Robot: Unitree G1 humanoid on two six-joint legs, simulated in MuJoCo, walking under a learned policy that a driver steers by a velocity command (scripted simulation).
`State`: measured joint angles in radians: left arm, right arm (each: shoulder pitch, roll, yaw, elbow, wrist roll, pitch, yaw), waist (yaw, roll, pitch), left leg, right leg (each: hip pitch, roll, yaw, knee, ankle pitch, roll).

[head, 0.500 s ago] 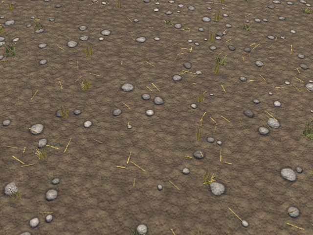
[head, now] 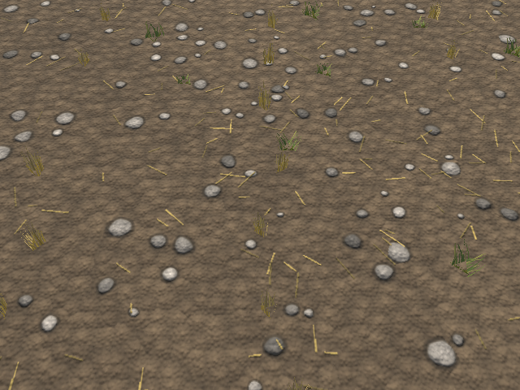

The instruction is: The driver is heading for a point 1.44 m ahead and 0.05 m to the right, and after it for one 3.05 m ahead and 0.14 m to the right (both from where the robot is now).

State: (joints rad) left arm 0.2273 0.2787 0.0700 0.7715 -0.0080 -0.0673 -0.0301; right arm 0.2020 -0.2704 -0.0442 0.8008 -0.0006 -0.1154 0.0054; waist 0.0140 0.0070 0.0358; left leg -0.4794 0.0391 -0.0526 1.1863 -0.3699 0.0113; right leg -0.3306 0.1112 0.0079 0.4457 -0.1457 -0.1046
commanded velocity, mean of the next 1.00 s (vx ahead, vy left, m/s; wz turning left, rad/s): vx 0.50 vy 0.00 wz -0.19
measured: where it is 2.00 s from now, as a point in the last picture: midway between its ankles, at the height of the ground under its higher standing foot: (273, 195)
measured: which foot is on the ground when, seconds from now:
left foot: up 0.00-0.28, down 0.30-0.78, up 0.80-1.00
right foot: down 0.00-0.30, up 0.32-0.76, down 0.78-1.00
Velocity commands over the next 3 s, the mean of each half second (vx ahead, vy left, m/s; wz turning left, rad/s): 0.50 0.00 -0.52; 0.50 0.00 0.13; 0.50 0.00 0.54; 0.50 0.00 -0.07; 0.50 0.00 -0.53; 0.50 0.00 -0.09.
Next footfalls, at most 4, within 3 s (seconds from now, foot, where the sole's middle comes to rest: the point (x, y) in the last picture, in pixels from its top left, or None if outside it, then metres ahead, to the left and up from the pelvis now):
0.30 left None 0.36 0.14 -0.77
0.78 right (350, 369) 0.52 -0.19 -0.77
1.28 left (255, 263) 0.82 0.06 -0.77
1.80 right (305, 179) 1.14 -0.10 -0.77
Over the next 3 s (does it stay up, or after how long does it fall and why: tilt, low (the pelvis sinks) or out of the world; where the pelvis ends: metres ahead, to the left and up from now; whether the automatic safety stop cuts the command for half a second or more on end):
stays up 1.58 -0.13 0.01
